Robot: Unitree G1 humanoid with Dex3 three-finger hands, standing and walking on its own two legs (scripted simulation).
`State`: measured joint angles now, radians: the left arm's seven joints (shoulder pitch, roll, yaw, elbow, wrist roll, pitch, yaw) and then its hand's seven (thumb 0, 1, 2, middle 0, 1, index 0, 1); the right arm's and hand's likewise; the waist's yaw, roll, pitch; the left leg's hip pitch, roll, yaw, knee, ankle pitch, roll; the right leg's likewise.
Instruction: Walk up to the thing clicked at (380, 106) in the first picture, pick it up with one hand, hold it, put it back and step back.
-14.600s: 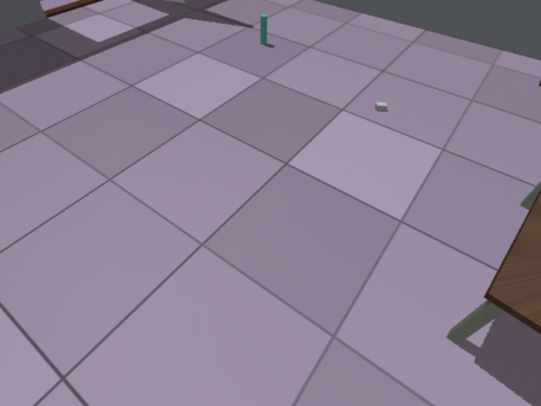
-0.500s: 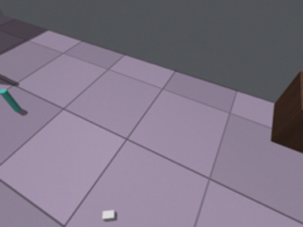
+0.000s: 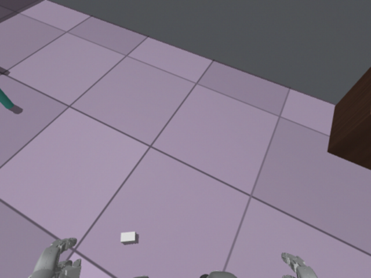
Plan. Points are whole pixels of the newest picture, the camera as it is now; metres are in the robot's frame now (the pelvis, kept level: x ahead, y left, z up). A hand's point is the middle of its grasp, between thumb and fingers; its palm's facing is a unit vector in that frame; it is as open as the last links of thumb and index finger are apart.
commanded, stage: rise first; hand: left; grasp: from above
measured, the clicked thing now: (128, 237) +0.33 +0.23 -0.75
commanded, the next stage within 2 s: none
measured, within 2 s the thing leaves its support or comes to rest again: neither
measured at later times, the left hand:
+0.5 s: hand out of the picture +0.13 +0.28 -0.28, palm faces -0.29 -0.80 -0.53, open 12.0 cm
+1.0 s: hand (97, 254) +0.23 +0.30 -0.49, palm faces -0.46 -0.33 -0.82, open 11.8 cm
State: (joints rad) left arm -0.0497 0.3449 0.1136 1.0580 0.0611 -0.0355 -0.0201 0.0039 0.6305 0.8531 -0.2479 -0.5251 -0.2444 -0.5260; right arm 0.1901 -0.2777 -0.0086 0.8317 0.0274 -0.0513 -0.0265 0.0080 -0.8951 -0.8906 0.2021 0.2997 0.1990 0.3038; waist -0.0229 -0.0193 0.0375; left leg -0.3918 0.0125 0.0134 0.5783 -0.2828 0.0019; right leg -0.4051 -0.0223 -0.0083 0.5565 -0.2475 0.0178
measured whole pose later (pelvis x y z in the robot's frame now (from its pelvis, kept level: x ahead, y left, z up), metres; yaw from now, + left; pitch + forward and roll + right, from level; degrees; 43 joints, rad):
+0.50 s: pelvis -0.02 +0.01 -0.13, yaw +1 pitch +24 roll -2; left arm 0.14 0.37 0.15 0.64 0.41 -0.03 0.01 0.00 -0.21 0.68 -0.47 -0.70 -0.45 -0.72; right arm 0.13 -0.26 -0.05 0.59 0.00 -0.13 -0.01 0.01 -0.94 -0.90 0.20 0.30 0.20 0.30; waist -0.01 -0.01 -0.15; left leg -1.19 0.01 -0.02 1.38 -0.60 0.01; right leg -1.19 -0.03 -0.02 1.34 -0.56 0.03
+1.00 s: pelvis -0.08 +0.00 -0.34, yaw -1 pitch +34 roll -4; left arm -0.36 0.52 0.14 0.86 0.88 -0.24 0.21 0.00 -0.16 0.67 -0.48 -0.61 -0.47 -0.62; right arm 0.06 -0.28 -0.07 0.71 -0.03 -0.12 0.07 0.01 -0.95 -0.91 0.20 0.30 0.20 0.30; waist -0.01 0.01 -0.12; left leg -2.00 0.00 -0.07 2.10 -0.69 -0.01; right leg -1.99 -0.04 -0.04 2.04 -0.65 0.01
